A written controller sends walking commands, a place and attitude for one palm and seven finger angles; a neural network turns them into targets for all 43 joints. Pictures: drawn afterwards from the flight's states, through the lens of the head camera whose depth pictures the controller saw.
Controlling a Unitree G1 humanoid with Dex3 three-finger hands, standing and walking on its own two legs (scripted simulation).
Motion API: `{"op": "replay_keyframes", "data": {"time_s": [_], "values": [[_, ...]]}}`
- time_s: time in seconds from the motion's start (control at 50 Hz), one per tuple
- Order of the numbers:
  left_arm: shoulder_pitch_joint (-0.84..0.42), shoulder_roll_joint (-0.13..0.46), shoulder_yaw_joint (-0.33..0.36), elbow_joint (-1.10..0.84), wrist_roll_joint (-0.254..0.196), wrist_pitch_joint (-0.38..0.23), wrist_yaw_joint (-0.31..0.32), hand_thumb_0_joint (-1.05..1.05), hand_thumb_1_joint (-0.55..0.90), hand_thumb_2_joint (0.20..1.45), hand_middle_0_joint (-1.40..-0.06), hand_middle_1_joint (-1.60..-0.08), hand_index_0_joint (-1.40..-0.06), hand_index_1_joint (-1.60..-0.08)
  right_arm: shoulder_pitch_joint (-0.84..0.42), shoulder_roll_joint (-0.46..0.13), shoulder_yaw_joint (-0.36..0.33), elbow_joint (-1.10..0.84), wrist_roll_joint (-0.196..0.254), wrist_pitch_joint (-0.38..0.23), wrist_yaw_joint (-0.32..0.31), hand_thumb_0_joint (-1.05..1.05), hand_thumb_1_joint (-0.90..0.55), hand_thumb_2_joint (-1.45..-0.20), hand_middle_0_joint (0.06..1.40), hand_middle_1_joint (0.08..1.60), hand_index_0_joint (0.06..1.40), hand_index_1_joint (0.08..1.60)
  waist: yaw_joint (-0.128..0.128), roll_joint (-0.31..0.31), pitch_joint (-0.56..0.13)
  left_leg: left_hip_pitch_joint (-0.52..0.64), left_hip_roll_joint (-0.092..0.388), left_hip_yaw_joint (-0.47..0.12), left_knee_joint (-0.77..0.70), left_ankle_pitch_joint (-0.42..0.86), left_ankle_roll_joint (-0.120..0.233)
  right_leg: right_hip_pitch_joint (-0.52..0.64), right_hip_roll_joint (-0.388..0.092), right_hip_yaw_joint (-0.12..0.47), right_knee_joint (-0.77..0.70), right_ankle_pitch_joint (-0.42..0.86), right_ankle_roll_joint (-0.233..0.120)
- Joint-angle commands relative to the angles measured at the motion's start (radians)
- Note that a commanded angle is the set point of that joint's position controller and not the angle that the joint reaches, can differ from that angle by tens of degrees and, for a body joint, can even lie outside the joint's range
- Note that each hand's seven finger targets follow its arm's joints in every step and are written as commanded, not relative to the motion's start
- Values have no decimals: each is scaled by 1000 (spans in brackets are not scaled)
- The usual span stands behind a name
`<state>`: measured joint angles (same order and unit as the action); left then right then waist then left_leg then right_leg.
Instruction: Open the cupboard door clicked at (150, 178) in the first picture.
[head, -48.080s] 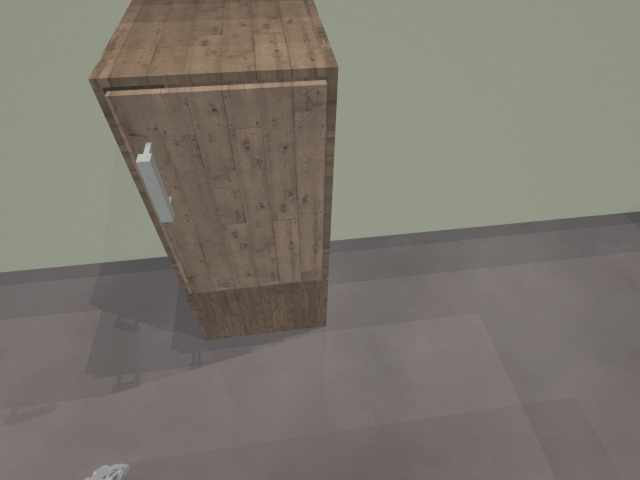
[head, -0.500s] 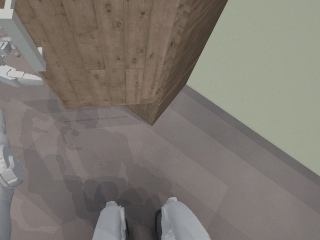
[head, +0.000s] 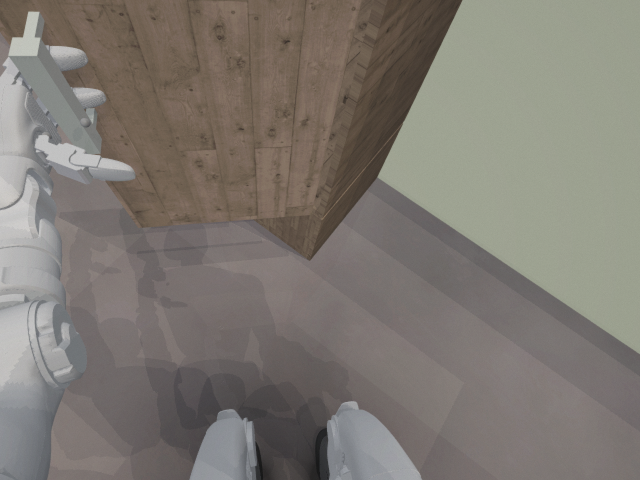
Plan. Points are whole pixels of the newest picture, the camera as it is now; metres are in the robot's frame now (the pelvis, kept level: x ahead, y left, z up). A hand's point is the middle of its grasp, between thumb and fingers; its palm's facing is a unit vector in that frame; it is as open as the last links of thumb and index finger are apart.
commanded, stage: slide the fingers in behind the handle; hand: left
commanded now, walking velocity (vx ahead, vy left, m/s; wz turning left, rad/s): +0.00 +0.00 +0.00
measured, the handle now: (65, 90) +0.57 +0.25 +0.06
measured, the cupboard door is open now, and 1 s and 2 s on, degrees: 44 45 70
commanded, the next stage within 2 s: close the thumb around the handle in 0.46 s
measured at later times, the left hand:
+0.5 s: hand (86, 124) +0.52 +0.22 +0.06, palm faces +0.08 -1.00 -0.02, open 14.1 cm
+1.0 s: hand (85, 124) +0.52 +0.23 +0.06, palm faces +0.08 -1.00 -0.02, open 8.8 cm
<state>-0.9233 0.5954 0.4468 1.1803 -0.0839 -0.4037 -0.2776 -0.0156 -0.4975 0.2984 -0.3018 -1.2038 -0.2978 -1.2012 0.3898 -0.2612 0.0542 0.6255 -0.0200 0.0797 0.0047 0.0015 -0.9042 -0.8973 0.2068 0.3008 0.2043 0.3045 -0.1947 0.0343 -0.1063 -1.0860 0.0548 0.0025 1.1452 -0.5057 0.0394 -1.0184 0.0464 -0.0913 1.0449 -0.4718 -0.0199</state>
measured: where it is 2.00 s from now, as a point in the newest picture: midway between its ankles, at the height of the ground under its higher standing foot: outside the picture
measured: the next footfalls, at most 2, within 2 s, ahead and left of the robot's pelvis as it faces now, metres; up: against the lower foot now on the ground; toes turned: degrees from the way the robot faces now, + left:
none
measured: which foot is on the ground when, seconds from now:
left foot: down 0.00-1.00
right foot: down 0.00-1.00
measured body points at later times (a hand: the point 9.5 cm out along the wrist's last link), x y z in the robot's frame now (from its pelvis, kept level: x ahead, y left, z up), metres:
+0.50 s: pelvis +0.00 -0.01 +0.00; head +0.16 +0.03 +0.42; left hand +0.51 +0.28 +0.06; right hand +0.00 -0.27 -0.11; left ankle +0.01 +0.09 -0.65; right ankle +0.01 -0.12 -0.65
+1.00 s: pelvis +0.00 +0.00 +0.00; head +0.16 +0.03 +0.42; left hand +0.51 +0.28 +0.06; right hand +0.00 -0.27 -0.11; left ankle +0.01 +0.09 -0.65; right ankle +0.01 -0.12 -0.65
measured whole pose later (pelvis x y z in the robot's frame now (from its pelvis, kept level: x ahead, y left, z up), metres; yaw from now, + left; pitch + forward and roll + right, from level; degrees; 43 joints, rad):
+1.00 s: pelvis +0.00 +0.00 +0.00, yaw +1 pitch +25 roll -5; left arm -0.93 0.57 0.42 1.19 -0.10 -0.42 -0.25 -0.01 0.26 0.62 -0.34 -1.29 -0.33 -1.28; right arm 0.39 -0.26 0.04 0.65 -0.02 0.07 0.01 0.00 -0.90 -0.90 0.21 0.30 0.20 0.30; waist -0.18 0.04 -0.11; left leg -1.08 0.05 -0.01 1.14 -0.51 0.04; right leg -1.01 0.04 -0.10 1.04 -0.48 -0.02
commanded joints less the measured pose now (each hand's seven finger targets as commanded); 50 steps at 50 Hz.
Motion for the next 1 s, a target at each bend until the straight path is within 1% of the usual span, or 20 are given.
{"op": "replay_keyframes", "data": {"time_s": [0.0,0.1,0.14,0.18,0.22,0.28,0.34,0.42,0.48,0.5,0.52,0.54,0.58,0.66,0.7,0.74,0.8,0.9,0.96,0.98], "values": [[-416,223,12,-216,-28,-71,4,0,-500,300,-300,-1200,-300,-1200,203,-200,-75,-25,-4,-7,-10,0,-900,-900,200,300,200,300,-6,165,-530,507,-9,-96,-105,519,-12,139,23,41,-92,350,-3],[-457,181,-32,-199,-16,-77,12,0,-500,300,-300,-1200,-300,-1200,201,-196,-75,-14,-4,-10,-9,0,-900,-900,200,300,200,300,-29,158,-484,487,-11,-94,-103,475,-8,111,22,46,-100,323,-1],[-435,221,-7,-196,-9,-79,12,0,-500,300,-300,-1200,-300,-1200,201,-199,-75,-13,-4,-7,-11,0,-900,-900,200,300,200,300,-14,165,-512,486,-11,-92,-103,485,-11,135,20,50,-96,338,-1],[-440,183,-36,-187,-12,-79,9,0,-500,300,-300,-1200,-300,-1200,194,-194,-74,-14,-3,-9,-10,0,-900,-900,200,300,200,300,-22,163,-490,473,-14,-88,-105,465,-9,131,20,51,-101,329,-1],[-462,179,-39,-216,-16,-90,7,0,-500,300,-300,-1200,-300,-1200,196,-195,-76,-10,-5,-11,-9,0,-900,-900,200,300,200,300,-18,208,-524,517,-12,-95,-101,495,-14,109,19,47,-94,330,-4],[-444,177,-42,-184,-16,-81,7,0,-500,300,-300,-1200,-300,-1200,196,-196,-75,-6,-3,-9,-11,0,-900,-900,200,300,200,300,-24,166,-496,486,-12,-92,-101,478,-10,121,19,48,-99,331,-3],[-453,160,-49,-211,-21,-88,6,0,-500,300,-300,-1200,-300,-1200,197,-195,-80,-4,-4,-12,-10,0,-900,-900,200,300,200,300,-23,188,-534,524,-12,-94,-97,514,-12,116,19,47,-97,350,-2],[-428,184,-27,-205,-25,-89,6,0,-500,300,-300,-1200,-300,-1200,198,-198,-80,-3,-3,-10,-10,0,-900,-900,200,300,200,300,-15,170,-530,511,-13,-92,-98,520,-11,135,19,50,-99,363,-2],[-447,185,-34,-181,-24,-77,3,0,-500,300,-300,-1200,-300,-1200,195,-198,-77,-2,0,-10,-12,0,-900,-900,200,300,200,300,-29,131,-483,455,-16,-86,-102,460,-4,151,20,53,-107,343,1],[-459,205,-19,-205,-26,-86,3,0,-500,300,-300,-1200,-300,-1200,195,-199,-76,-3,-2,-12,-14,0,-900,-900,200,300,200,300,-22,151,-503,468,-17,-88,-99,478,-4,156,20,55,-99,356,-3],[-455,180,-39,-199,-24,-84,0,0,-500,300,-300,-1200,-300,-1200,194,-195,-77,-3,-1,-13,-13,0,-900,-900,200,300,200,300,-25,173,-516,481,-18,-84,-98,488,-6,147,18,56,-101,362,-1],[-437,217,-5,-185,-26,-82,2,0,-500,300,-300,-1200,-300,-1200,195,-199,-76,-1,-2,-13,-14,0,-900,-900,200,300,200,300,-12,161,-510,471,-16,-84,-98,488,-7,159,18,55,-100,362,-2],[-425,180,-36,-194,-26,-81,-3,0,-388,348,-308,-1212,-308,-1212,191,-193,-75,-7,0,-12,-12,0,-900,-900,200,300,200,300,-15,171,-512,482,-18,-83,-100,498,-7,157,19,55,-101,368,-2],[-438,180,-39,-189,-27,-78,-4,0,-164,444,-324,-1236,-324,-1236,191,-195,-75,-7,-1,-12,-13,0,-900,-900,200,300,200,300,-23,165,-502,482,-14,-89,-98,496,-7,137,19,51,-98,357,0],[-443,202,-18,-214,-27,-87,1,0,-52,492,-332,-1248,-332,-1248,197,-197,-76,-9,-4,-14,-13,0,-900,-900,200,300,200,300,-12,194,-528,511,-13,-94,-100,523,-12,135,20,47,-91,360,-6],[-428,167,-38,-201,-30,-85,0,0,60,540,-340,-1260,-340,-1260,194,-194,-79,-4,-2,-13,-11,0,-900,-900,200,300,200,300,-17,184,-523,527,-10,-94,-98,535,-14,118,19,44,-96,361,-2],[-443,178,-34,-197,-30,-85,4,0,228,612,-352,-1278,-352,-1278,194,-197,-76,-7,-2,-13,-11,0,-900,-900,200,300,200,300,-24,156,-502,493,-13,-94,-102,496,-10,130,21,46,-97,345,-3],[-463,157,-47,-210,-28,-90,8,0,508,732,-372,-1308,-372,-1308,197,-195,-77,-4,-6,-16,-11,0,-900,-900,200,300,200,300,-24,176,-514,518,-12,-101,-103,515,-12,111,20,41,-93,341,-5],[-433,195,-21,-199,-22,-89,10,0,676,804,-384,-1326,-384,-1326,196,-200,-77,-5,-5,-13,-10,0,-900,-900,200,300,200,300,-12,166,-521,510,-11,-100,-104,513,-15,127,21,44,-94,343,-4],[-433,168,-42,-200,-21,-89,10,0,732,828,-388,-1332,-388,-1332,193,-196,-78,-6,-3,-13,-9,0,-900,-900,200,300,200,300,-15,181,-515,519,-11,-101,-107,510,-17,111,20,41,-96,331,-5]]}}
